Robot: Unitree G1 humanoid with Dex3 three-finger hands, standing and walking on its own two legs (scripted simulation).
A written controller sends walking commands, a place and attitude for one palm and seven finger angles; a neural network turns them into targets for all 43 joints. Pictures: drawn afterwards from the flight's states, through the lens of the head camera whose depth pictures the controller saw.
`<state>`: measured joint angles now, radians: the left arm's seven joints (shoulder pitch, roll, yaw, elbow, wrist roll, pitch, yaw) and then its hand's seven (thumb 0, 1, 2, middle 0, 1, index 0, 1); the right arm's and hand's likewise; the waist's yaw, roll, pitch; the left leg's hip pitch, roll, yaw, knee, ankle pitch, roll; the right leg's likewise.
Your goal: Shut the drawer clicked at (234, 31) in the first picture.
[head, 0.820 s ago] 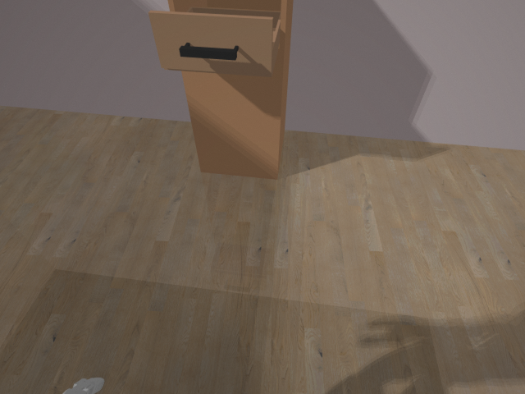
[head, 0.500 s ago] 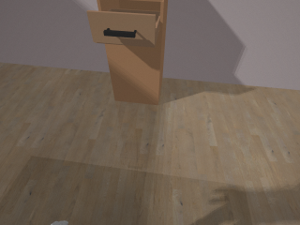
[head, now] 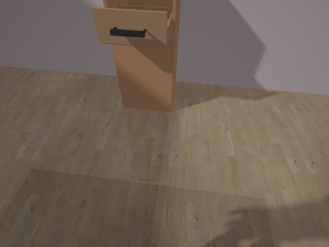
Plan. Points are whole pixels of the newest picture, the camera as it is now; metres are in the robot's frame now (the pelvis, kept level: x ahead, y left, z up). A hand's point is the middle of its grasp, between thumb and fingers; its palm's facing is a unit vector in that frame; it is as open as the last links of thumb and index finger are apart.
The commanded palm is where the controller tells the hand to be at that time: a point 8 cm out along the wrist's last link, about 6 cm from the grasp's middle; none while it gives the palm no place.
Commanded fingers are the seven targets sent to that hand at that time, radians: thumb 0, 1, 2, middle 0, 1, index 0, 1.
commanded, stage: look at it before walking up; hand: left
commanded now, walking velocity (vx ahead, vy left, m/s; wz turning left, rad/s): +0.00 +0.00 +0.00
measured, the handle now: (128, 31) +1.09 +0.25 +0.03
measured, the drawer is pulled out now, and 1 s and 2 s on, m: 0.23 0.23 0.23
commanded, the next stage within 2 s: walk to a spot facing it in 0.62 s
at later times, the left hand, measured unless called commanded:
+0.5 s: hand out of the picture +0.08 +0.25 -0.15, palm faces -0.03 -0.94 -0.34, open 7.4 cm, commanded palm none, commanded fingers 0.00 0.90 0.90 -0.20 -0.30 -0.20 -0.30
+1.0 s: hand out of the picture +0.03 +0.23 -0.19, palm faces +0.10 -0.97 -0.20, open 7.4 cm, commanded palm none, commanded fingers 0.00 0.90 0.90 -0.20 -0.30 -0.20 -0.30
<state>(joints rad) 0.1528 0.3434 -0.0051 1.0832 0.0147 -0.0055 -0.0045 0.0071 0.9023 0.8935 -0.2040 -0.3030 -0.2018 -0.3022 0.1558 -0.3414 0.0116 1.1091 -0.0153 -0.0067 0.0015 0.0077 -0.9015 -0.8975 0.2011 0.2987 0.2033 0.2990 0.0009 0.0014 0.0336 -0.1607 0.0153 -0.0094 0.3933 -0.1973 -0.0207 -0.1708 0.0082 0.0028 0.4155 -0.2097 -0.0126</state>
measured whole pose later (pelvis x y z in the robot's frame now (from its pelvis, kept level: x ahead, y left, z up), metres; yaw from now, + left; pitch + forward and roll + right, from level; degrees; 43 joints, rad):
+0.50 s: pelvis +0.01 +0.00 +0.00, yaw +0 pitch -2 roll +0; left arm 0.14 0.34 0.00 1.08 0.02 -0.01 0.00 0.01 0.90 0.89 -0.20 -0.30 -0.20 -0.30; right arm 0.12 -0.34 0.01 1.10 -0.01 -0.01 0.00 0.01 -0.90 -0.90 0.20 0.30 0.20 0.30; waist 0.01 0.00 0.03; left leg -0.14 0.01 0.00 0.37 -0.20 -0.02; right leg -0.15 0.01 0.01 0.39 -0.21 -0.01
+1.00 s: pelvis +0.04 +0.03 -0.01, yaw +6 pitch -1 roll -1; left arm 0.31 0.25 0.02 1.07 0.03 -0.02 -0.01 0.00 0.90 0.89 -0.20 -0.30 -0.20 -0.30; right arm 0.30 -0.23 0.00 1.09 -0.02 0.00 0.02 0.01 -0.90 -0.90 0.20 0.30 0.20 0.30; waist 0.00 -0.03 0.00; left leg -0.27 0.04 0.07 0.63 -0.40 0.01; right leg -0.11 -0.04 -0.08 0.46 -0.32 0.01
